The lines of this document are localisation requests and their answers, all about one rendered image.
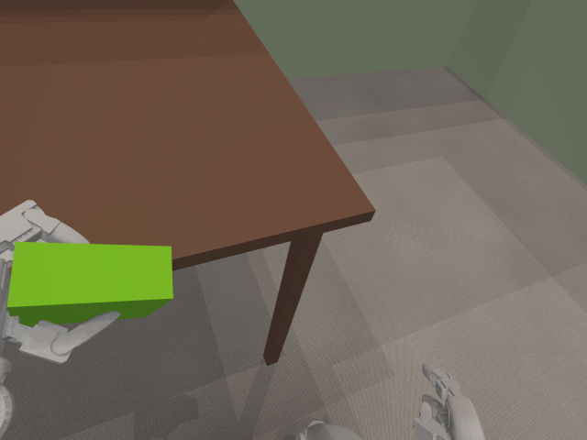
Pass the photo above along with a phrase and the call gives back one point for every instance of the right robot hand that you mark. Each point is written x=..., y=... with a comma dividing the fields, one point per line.
x=457, y=420

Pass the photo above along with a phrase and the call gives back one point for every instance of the left robot hand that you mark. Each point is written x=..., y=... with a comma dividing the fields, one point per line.
x=46, y=340

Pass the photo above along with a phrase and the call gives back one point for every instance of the table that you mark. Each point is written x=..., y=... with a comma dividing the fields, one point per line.
x=167, y=123

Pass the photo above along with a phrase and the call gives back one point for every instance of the sponge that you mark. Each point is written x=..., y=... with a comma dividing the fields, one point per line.
x=66, y=283

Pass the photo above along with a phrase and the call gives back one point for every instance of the robot right shin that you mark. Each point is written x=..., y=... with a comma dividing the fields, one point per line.
x=314, y=422

